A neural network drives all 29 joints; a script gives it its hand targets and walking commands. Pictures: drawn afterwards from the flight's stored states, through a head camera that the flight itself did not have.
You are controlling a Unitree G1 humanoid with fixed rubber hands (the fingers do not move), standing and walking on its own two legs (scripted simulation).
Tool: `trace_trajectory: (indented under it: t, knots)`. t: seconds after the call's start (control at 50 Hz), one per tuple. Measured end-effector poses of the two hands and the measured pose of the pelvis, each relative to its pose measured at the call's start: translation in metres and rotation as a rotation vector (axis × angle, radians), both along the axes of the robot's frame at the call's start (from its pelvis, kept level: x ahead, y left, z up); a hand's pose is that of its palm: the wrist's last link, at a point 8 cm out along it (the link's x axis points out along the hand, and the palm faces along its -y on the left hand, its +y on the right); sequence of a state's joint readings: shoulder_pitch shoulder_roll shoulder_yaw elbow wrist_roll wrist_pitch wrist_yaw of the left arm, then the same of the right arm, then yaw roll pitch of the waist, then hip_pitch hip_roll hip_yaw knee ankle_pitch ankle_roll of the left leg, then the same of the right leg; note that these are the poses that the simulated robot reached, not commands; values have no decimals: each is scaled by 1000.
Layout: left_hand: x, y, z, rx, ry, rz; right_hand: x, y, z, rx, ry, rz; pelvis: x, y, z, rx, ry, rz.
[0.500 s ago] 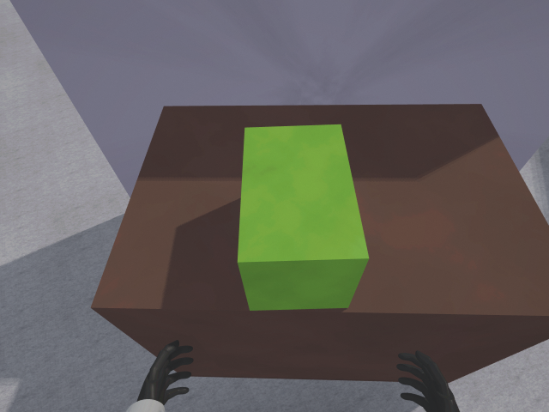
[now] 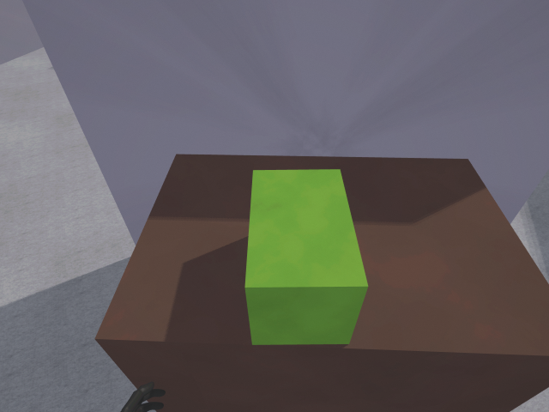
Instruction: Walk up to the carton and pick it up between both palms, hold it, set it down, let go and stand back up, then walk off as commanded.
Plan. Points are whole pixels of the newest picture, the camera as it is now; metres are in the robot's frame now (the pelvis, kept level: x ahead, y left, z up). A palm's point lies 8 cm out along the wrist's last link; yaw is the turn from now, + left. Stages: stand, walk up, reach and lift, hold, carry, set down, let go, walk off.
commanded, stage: stand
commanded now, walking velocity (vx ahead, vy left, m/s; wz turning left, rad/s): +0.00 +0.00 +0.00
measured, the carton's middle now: (298, 252) +0.43 +0.01 -0.02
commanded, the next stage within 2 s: walk off in 0.04 s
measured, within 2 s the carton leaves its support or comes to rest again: neither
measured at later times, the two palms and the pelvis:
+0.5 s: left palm out of the picture +0.04 +0.28 -0.10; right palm out of the picture +0.06 -0.27 -0.11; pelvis -0.05 +0.00 -0.01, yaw +0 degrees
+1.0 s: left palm out of the picture -0.11 +0.31 -0.12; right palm out of the picture -0.06 -0.26 -0.15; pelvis -0.17 +0.02 -0.03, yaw -3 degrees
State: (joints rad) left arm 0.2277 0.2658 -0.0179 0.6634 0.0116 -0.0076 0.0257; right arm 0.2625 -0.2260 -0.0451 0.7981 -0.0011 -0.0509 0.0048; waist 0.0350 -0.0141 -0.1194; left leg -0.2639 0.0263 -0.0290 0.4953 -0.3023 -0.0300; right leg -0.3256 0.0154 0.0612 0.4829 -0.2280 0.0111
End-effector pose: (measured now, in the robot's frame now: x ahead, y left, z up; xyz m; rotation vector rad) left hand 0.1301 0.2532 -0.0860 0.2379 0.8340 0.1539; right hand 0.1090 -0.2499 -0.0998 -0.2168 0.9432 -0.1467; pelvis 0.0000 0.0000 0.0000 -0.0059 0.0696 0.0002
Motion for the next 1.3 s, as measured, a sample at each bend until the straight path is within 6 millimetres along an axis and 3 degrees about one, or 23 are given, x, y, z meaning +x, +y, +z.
trace_trajectory:
  t: [0.28, 0.48, 0.68, 0.76, 0.9, 1.02, 1.14, 1.3]
  knots:
    - [-30, 10, -6, 22, 61, 20, -25, -6, -6, 0, 38, -17, -4, 0, 0, 2, -6, 1]
    - [-79, 27, -9, 69, 125, 25, -40, -19, -6, -40, 53, 6, -41, 3, -4, 6, -70, 6]
    - [-131, 61, -31, 44, 186, 42, -116, -7, -9, -112, 170, 2, -84, 32, -12, -17, -151, 26]
    - [-160, 70, -35, 59, 238, 41, -128, -5, -9, -118, 180, 2, -99, 33, -13, -20, -141, 23]
    - [-207, 66, -39, 114, 349, -8, -136, -8, -27, -70, 114, -7, -140, 26, -22, 22, -128, -37]
    - [-246, 57, -27, 155, 365, -8, -174, -14, -46, -24, 140, -13, -179, 15, -24, 41, -168, -50]
    - [-259, 58, -13, 168, 323, -3, -223, -17, -45, -23, 196, -20, -203, 15, -16, 56, -157, -39]
    - [-262, 69, -21, 127, 231, 10, -278, -11, -39, -73, 246, -6, -228, 29, -20, 23, -165, -1]
